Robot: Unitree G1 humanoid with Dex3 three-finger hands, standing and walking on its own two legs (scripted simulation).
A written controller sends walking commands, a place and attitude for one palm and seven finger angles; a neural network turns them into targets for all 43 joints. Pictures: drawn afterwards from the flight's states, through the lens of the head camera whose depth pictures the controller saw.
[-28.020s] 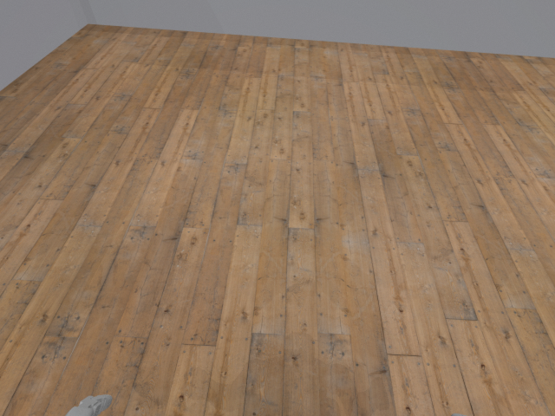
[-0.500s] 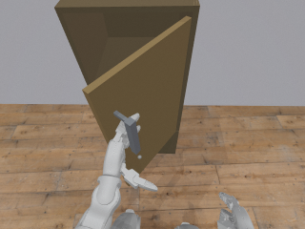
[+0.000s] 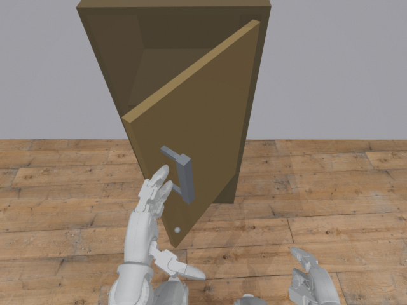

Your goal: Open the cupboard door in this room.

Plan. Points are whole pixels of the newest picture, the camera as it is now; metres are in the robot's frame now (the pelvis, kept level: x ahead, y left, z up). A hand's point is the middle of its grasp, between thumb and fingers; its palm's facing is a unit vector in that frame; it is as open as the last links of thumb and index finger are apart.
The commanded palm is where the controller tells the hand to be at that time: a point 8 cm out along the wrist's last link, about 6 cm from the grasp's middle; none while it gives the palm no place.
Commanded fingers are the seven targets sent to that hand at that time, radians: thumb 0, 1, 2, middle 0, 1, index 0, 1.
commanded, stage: slide the hand sideways off the handle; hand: left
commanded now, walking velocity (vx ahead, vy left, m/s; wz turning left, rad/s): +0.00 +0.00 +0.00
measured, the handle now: (178, 176) +0.35 +0.07 +0.06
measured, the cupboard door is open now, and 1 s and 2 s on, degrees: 53 53 53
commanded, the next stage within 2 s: draw the hand back to the body in 0.54 s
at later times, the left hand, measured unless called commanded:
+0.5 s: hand (151, 249) +0.21 +0.10 +0.05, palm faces +0.04 -1.00 -0.02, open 16.2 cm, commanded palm +0.18 +0.16 +0.05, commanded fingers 0.00 -0.50 0.30 -0.15 -0.30 -0.15 -0.30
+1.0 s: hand (109, 248) +0.20 +0.15 +0.11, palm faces +0.04 -1.00 -0.05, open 16.3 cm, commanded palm +0.17 +0.21 +0.12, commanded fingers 0.00 -0.50 0.30 -0.15 -0.30 -0.15 -0.30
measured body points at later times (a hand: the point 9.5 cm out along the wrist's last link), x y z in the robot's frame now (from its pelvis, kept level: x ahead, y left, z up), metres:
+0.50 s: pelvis +0.01 -0.02 -0.01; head +0.07 -0.03 +0.44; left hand +0.20 +0.16 +0.05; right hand +0.20 -0.24 -0.09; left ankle +0.05 +0.11 -0.65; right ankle -0.01 -0.10 -0.65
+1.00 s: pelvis +0.02 -0.01 +0.02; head +0.04 -0.03 +0.47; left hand +0.19 +0.20 +0.11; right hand +0.19 -0.23 -0.06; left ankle +0.05 +0.11 -0.65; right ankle -0.01 -0.10 -0.65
